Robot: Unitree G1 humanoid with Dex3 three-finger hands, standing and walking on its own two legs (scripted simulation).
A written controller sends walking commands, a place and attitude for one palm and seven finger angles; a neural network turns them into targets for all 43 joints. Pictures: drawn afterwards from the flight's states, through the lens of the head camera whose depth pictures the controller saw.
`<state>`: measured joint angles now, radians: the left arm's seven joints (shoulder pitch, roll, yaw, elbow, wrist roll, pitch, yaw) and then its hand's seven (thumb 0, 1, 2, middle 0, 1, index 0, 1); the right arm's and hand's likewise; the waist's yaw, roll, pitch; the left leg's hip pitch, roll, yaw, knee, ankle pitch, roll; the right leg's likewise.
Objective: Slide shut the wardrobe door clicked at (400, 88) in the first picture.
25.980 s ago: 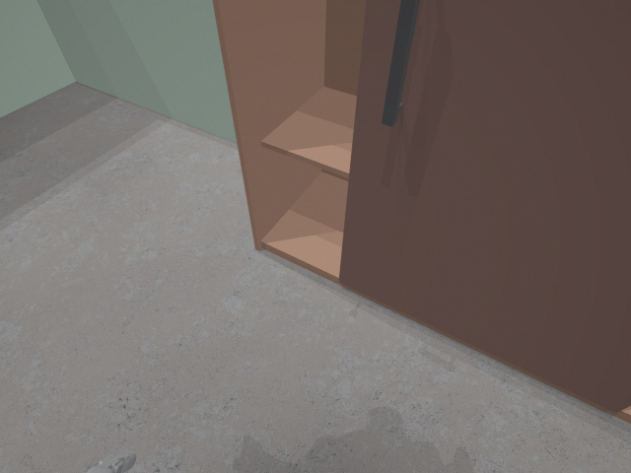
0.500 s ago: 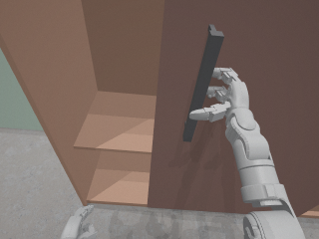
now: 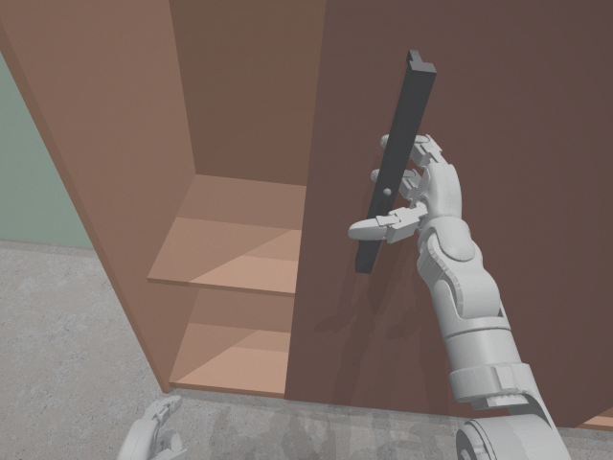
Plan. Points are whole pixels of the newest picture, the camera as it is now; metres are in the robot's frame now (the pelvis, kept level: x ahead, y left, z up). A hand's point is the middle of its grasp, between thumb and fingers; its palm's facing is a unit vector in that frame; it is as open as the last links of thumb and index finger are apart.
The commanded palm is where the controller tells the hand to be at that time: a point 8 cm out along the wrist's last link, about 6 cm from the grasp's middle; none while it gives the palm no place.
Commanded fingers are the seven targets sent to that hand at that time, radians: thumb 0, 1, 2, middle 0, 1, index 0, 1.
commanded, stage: slide the fingers in behind the handle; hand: right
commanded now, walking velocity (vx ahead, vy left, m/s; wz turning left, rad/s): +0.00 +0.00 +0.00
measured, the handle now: (384, 179) +0.44 -0.07 +0.18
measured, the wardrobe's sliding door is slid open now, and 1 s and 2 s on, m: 0.37 0.37 0.37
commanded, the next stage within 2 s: grip the handle and tug to test in 1.34 s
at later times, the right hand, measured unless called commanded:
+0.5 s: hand (378, 187) +0.40 -0.05 +0.19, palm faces -0.04 +1.00 +0.00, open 14.0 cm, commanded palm +0.37 -0.10 +0.20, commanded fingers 0.00 0.50 -0.30 0.30 1.20 0.30 1.20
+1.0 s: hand (371, 191) +0.39 -0.04 +0.19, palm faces +0.00 +1.00 -0.04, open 14.0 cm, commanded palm +0.37 -0.08 +0.20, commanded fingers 0.00 0.50 -0.30 0.30 1.20 0.30 1.20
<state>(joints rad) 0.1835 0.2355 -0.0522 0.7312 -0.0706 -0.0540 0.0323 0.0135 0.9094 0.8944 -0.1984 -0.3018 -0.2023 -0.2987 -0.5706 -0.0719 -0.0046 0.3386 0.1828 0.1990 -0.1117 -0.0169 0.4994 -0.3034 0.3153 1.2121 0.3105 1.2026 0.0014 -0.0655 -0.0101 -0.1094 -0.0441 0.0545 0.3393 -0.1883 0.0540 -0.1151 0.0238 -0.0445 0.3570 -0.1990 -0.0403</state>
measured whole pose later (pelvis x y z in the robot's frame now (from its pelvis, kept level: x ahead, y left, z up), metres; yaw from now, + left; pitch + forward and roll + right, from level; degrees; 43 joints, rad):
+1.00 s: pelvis +0.02 +0.00 +0.00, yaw -1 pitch -2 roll +0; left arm 0.13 0.22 -0.04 0.69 -0.05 0.07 0.00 0.01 0.91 0.89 -0.20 -0.30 -0.20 -0.30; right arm -0.53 -0.03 0.11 0.18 0.15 0.32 -0.22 -0.02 0.50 -0.30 0.30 1.20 0.30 1.20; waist -0.02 -0.06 0.00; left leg -0.10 -0.04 0.08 0.38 -0.24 0.06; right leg -0.11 0.03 -0.02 0.39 -0.24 -0.03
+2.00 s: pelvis +0.02 +0.00 +0.00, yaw -1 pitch -2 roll +0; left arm 0.11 0.21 -0.05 0.67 -0.05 0.09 -0.01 0.01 0.91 0.89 -0.20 -0.30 -0.20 -0.30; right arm -0.47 -0.03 0.11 0.09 0.15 0.34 -0.21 0.00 -0.41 -0.69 0.40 1.33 0.33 1.33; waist -0.02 -0.06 -0.02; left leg -0.09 -0.03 0.07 0.38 -0.25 0.05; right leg -0.10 0.03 -0.02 0.39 -0.25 -0.04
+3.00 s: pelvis +0.04 +0.00 +0.00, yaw +0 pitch +0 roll +0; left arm 0.12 0.23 -0.04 0.59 -0.05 0.13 -0.05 0.01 0.91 0.89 -0.20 -0.30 -0.20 -0.30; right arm -0.29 -0.03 0.09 -0.15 0.12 0.38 -0.19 -0.01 -0.72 -0.75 0.34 1.40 0.26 1.39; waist 0.01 -0.08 -0.05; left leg -0.10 -0.04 0.05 0.38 -0.27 0.06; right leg -0.10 0.03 -0.04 0.39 -0.27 -0.03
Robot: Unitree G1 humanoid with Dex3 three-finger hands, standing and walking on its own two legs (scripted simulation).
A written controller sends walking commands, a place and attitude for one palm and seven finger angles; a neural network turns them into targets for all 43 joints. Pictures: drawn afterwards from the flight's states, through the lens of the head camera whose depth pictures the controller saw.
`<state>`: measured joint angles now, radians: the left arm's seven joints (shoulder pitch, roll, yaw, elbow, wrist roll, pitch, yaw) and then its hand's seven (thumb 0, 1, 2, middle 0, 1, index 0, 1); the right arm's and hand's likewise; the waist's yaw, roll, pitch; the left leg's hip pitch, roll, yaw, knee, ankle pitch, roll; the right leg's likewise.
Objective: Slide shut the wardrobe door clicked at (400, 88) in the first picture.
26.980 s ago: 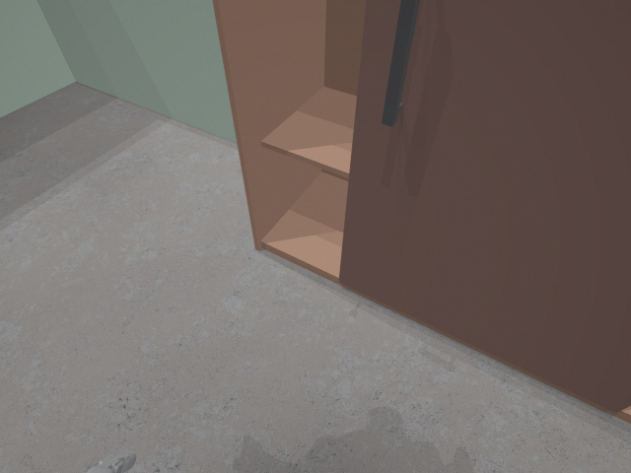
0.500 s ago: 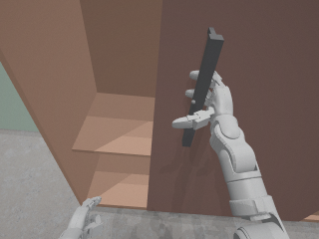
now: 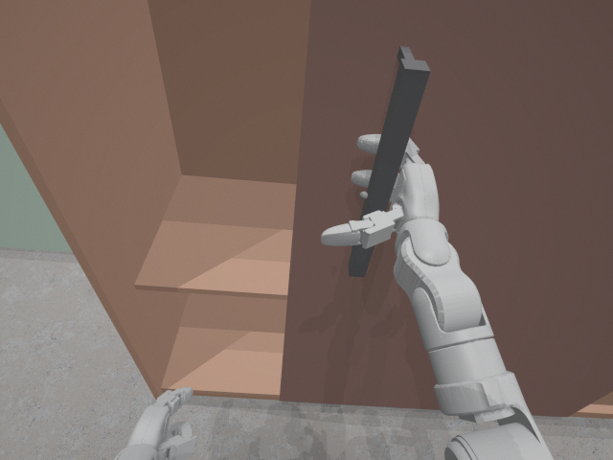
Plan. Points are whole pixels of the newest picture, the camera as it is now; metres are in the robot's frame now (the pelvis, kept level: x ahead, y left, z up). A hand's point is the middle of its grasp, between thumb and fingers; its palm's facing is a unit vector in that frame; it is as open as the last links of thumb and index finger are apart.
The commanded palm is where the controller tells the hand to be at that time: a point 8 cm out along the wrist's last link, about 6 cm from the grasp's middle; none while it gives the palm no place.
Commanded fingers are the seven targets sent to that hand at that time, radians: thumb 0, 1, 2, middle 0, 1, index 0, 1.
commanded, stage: slide the fingers in behind the handle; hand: right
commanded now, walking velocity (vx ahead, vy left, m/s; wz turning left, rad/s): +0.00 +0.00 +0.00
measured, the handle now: (376, 180) +0.42 -0.06 +0.18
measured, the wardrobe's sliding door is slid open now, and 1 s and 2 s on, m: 0.37 0.37 0.37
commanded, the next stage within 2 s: grip the handle and tug to test in 0.34 s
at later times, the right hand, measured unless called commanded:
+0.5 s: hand (363, 197) +0.37 -0.04 +0.19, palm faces -0.04 +1.00 -0.03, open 14.2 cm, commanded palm +0.34 -0.08 +0.20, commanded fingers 0.00 0.31 -0.38 0.32 1.23 0.32 1.23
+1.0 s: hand (368, 198) +0.37 -0.04 +0.20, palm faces -0.04 +1.00 -0.03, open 7.8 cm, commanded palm +0.34 -0.09 +0.20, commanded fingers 0.00 -0.85 -0.88 0.44 1.39 0.44 1.39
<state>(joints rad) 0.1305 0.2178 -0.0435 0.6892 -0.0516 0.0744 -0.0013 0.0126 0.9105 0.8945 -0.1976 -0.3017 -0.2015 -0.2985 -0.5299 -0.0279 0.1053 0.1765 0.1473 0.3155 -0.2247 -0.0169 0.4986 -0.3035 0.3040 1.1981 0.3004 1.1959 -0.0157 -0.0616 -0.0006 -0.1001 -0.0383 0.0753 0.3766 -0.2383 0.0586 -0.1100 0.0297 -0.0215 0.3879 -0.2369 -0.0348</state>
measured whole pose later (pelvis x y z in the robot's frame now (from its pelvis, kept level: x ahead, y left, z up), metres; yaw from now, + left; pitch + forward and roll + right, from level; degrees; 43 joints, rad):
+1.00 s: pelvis +0.00 +0.00 +0.00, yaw +0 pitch -2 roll +0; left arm 0.11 0.21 -0.05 0.67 -0.05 0.09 -0.01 0.01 0.91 0.89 -0.20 -0.30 -0.20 -0.30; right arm -0.47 -0.03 0.11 0.09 0.15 0.34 -0.21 0.00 -0.41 -0.69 0.40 1.33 0.33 1.33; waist -0.02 -0.06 -0.02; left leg -0.09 -0.03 0.07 0.38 -0.25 0.05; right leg -0.10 0.03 -0.02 0.39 -0.25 -0.04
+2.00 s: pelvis +0.03 +0.00 +0.00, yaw +1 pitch +0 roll +0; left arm 0.12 0.23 -0.04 0.59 -0.05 0.13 -0.05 0.01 0.91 0.89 -0.20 -0.30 -0.20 -0.30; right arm -0.29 -0.03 0.09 -0.15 0.12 0.38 -0.19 -0.01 -0.72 -0.75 0.34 1.40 0.26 1.39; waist 0.01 -0.08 -0.05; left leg -0.10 -0.04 0.05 0.38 -0.27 0.06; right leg -0.10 0.03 -0.04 0.39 -0.27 -0.03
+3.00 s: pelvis -0.02 -0.01 +0.00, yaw +1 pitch -1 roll +0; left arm 0.12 0.18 -0.03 0.70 -0.03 0.01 0.00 0.01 0.91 0.89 -0.20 -0.30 -0.20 -0.30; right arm -0.61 -0.10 0.16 0.31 0.11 0.04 -0.17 -0.07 -0.61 -0.80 0.41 1.40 0.26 1.40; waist -0.02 -0.06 0.04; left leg -0.20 -0.03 0.06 0.46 -0.24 0.04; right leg -0.20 0.04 -0.04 0.46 -0.24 -0.05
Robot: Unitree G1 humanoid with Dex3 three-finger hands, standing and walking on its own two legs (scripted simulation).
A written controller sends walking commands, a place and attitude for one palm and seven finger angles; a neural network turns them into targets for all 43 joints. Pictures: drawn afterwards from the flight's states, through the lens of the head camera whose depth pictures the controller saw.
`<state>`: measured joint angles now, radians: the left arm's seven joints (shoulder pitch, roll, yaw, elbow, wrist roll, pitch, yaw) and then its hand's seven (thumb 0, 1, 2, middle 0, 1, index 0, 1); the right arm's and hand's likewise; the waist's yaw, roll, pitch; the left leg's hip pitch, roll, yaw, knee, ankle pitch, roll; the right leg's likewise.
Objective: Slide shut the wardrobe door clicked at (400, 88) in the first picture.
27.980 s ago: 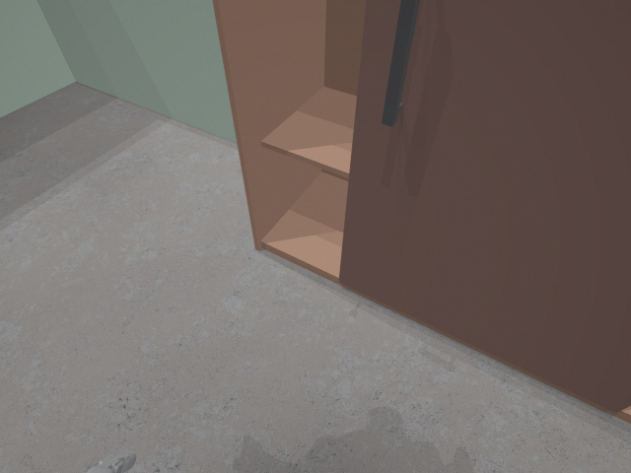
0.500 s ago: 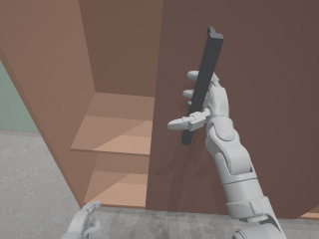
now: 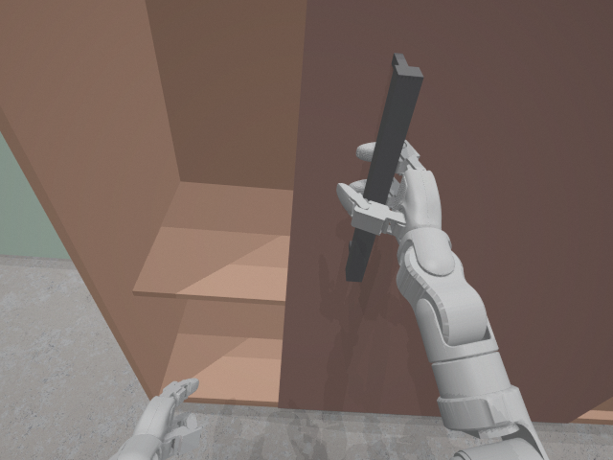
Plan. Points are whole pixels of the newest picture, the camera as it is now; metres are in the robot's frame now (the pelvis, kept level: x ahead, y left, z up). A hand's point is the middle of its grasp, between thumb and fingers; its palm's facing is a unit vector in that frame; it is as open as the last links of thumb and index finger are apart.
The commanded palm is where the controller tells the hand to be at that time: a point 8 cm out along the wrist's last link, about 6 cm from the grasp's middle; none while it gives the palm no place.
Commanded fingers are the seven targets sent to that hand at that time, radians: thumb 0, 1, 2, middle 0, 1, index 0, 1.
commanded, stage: grip the handle and tug to test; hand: right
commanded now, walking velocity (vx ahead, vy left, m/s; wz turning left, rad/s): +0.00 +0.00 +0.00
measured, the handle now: (372, 185) +0.42 -0.06 +0.18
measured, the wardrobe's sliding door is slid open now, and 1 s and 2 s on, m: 0.37 0.37 0.36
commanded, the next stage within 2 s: tug the door sideways, standing still in 0.86 s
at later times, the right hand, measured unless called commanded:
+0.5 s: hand (364, 202) +0.36 -0.04 +0.20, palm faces -0.04 +1.00 -0.02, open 6.1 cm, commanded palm +0.33 -0.08 +0.20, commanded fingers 0.00 -0.90 -0.90 0.45 1.40 0.45 1.40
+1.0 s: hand (363, 204) +0.36 -0.04 +0.20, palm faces -0.05 +1.00 -0.02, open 6.2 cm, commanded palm +0.33 -0.09 +0.20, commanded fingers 0.00 -0.90 -0.90 0.45 1.40 0.45 1.40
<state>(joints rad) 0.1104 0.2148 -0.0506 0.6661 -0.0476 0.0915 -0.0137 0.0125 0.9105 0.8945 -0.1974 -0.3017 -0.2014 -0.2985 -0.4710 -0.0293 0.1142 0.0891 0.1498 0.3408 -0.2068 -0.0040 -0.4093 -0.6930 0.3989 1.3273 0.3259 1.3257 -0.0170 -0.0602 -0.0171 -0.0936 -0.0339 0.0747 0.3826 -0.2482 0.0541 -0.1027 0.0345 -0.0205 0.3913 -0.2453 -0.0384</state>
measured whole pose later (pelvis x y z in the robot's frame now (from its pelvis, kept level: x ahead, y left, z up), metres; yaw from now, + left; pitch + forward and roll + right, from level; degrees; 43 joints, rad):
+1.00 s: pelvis +0.02 +0.00 +0.00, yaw +1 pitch +0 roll +0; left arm 0.12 0.23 -0.04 0.59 -0.05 0.13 -0.05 0.01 0.91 0.89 -0.20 -0.30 -0.20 -0.30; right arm -0.29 -0.03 0.09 -0.15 0.12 0.38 -0.19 -0.01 -0.72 -0.75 0.34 1.40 0.26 1.39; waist 0.01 -0.08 -0.05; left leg -0.10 -0.04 0.05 0.38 -0.27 0.06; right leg -0.10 0.03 -0.04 0.39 -0.27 -0.03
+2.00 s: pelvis -0.03 -0.01 +0.00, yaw +1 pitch -1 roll +0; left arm 0.12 0.18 -0.03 0.70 -0.03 0.01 0.00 0.01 0.91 0.89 -0.20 -0.30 -0.20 -0.30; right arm -0.61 -0.10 0.16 0.31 0.11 0.04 -0.17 -0.07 -0.61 -0.80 0.41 1.40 0.26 1.40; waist -0.02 -0.06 0.04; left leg -0.20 -0.03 0.06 0.46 -0.24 0.04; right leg -0.20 0.04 -0.04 0.46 -0.24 -0.05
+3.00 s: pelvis +0.03 +0.19 -0.04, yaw -4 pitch -6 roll +3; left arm 0.02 0.13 0.02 0.60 -0.06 0.08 -0.06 0.01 0.91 0.89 -0.20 -0.30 -0.20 -0.30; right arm -0.49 -0.10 0.10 -0.08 0.04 -0.08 -0.08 -0.07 -0.70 -0.84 0.46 1.40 0.19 1.38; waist -0.14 -0.07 0.25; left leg -0.29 0.02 0.03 0.68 -0.27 -0.03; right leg -0.24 -0.24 0.08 0.75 -0.42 0.12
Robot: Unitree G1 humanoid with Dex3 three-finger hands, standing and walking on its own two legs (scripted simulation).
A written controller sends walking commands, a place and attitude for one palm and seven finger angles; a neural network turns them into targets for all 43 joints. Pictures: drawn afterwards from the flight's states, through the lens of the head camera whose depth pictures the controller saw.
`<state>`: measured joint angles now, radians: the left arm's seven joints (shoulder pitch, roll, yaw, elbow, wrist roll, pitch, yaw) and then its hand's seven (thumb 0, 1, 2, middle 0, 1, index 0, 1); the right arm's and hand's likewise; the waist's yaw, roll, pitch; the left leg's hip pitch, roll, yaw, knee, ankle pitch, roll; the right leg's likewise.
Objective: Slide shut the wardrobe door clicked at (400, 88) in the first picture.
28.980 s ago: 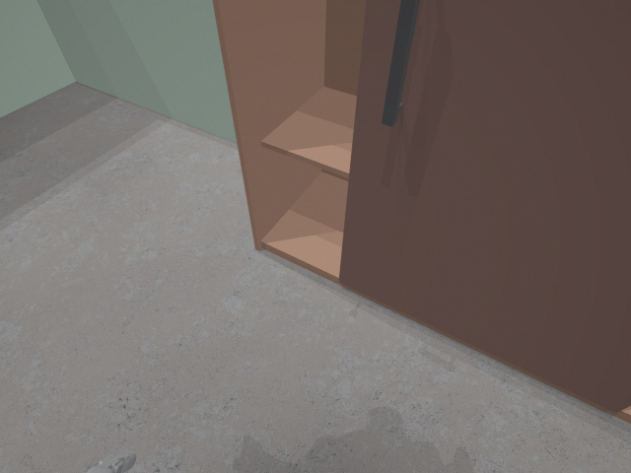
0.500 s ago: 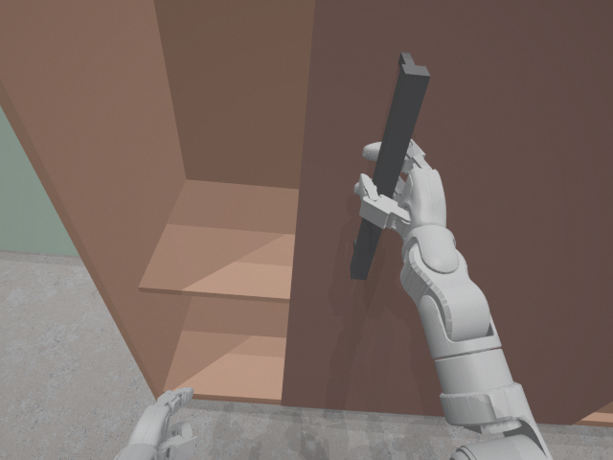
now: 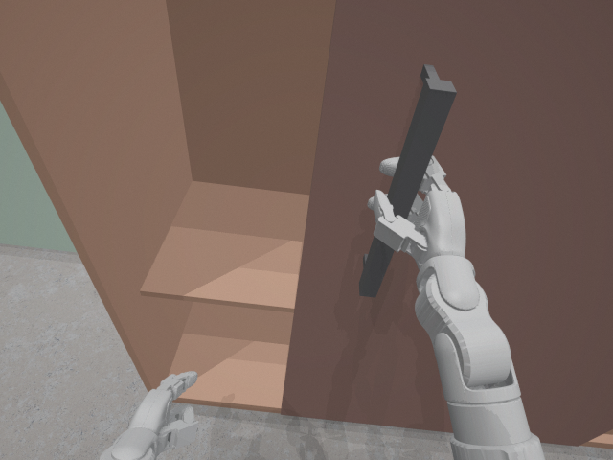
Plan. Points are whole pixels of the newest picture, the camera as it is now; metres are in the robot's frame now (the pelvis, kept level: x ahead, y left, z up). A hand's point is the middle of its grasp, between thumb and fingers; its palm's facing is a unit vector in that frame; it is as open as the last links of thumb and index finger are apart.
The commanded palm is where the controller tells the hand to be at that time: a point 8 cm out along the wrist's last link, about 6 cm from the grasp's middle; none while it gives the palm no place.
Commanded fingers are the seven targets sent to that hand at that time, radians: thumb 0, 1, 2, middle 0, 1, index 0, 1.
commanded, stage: tug the door sideways, standing still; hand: right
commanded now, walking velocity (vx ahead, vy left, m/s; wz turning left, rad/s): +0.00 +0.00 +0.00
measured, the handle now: (393, 200) +0.39 -0.07 +0.18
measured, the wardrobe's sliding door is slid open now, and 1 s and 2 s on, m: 0.37 0.36 0.28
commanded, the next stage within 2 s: step sideways, sliding the door along in 0.78 s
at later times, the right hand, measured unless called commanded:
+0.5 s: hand (381, 220) +0.34 -0.04 +0.20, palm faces +0.03 +1.00 -0.06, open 6.2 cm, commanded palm +0.31 -0.04 +0.20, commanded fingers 0.00 -0.90 -0.90 0.45 1.40 0.45 1.40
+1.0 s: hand (383, 222) +0.34 -0.05 +0.19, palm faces -0.08 +0.99 -0.14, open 6.6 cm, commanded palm +0.33 -0.07 +0.20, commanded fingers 0.00 -0.90 -0.90 0.45 1.40 0.45 1.40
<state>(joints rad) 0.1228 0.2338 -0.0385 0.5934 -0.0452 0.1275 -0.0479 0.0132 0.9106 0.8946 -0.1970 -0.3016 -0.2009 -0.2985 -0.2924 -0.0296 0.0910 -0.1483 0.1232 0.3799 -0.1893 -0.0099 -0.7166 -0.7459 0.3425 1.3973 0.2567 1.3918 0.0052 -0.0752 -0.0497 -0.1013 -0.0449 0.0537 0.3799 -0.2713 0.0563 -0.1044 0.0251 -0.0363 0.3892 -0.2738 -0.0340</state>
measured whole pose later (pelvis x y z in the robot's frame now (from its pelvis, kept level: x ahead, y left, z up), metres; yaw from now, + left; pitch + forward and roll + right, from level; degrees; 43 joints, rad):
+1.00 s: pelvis -0.05 -0.01 +0.00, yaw +0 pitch -1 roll +0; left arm 0.12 0.18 -0.03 0.70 -0.03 0.01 0.00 0.01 0.91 0.89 -0.20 -0.30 -0.20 -0.30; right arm -0.61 -0.10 0.16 0.31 0.11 0.04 -0.17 -0.07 -0.61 -0.80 0.41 1.40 0.26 1.40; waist -0.02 -0.06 0.04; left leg -0.20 -0.03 0.06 0.46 -0.24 0.04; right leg -0.20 0.04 -0.04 0.46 -0.24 -0.05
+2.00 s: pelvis +0.01 +0.18 -0.03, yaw -6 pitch -6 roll +3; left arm 0.02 0.13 0.02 0.60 -0.06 0.08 -0.06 0.01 0.91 0.89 -0.20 -0.30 -0.20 -0.30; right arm -0.49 -0.10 0.10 -0.08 0.04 -0.08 -0.08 -0.07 -0.70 -0.84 0.46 1.40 0.19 1.38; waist -0.14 -0.07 0.25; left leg -0.29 0.02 0.03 0.68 -0.27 -0.03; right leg -0.24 -0.24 0.08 0.75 -0.42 0.12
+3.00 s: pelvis -0.01 +0.41 -0.03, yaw -2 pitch -4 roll +2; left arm 0.08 0.18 0.04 0.66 -0.06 0.07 0.00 0.01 0.91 0.89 -0.20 -0.30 -0.20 -0.30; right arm -0.49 -0.06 0.09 0.08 0.07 -0.10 -0.12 -0.04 -0.70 -0.79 0.46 1.40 0.17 1.39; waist -0.05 -0.06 0.15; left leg -0.29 -0.03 0.05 0.67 -0.29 0.02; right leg -0.29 -0.20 0.12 0.77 -0.45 0.02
